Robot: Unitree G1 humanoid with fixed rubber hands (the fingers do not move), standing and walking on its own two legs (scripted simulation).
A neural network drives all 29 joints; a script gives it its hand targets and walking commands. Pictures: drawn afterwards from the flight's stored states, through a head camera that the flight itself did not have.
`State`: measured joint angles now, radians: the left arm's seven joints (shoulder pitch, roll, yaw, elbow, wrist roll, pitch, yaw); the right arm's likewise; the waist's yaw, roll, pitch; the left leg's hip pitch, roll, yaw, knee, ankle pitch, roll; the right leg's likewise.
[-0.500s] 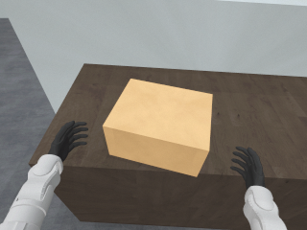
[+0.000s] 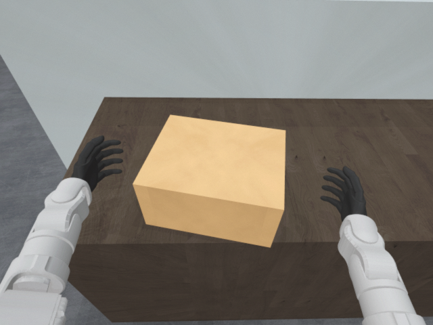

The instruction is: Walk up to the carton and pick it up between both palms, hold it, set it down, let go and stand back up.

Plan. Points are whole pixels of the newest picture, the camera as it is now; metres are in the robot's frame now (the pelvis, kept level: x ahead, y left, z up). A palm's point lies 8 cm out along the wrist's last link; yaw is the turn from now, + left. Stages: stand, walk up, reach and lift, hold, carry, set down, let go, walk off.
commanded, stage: reach and lift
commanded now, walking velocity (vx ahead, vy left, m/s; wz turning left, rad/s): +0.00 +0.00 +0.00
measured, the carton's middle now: (216, 176) +0.46 +0.00 -0.01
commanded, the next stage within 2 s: none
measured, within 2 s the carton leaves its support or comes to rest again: neither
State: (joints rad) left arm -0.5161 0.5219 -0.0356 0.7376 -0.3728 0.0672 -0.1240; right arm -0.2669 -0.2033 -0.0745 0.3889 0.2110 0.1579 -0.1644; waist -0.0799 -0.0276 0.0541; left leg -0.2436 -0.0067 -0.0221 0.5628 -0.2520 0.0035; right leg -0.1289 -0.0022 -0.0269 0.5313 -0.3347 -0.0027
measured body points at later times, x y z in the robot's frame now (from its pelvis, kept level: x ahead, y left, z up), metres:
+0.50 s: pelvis +0.00 +0.00 +0.00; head +0.01 +0.02 +0.45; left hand +0.45 +0.23 +0.13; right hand +0.37 -0.25 +0.10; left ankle +0.04 +0.11 -0.73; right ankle -0.03 -0.12 -0.73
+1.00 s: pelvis +0.01 +0.00 +0.00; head +0.04 +0.02 +0.45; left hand +0.49 +0.21 +0.15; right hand +0.42 -0.25 +0.13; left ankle +0.04 +0.11 -0.73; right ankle -0.03 -0.12 -0.73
